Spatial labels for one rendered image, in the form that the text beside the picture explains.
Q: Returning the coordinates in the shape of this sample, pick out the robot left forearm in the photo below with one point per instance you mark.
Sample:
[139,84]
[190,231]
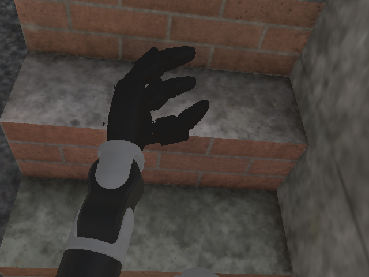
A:
[99,239]

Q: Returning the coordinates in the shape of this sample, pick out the robot left hand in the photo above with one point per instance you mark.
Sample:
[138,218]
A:
[130,118]

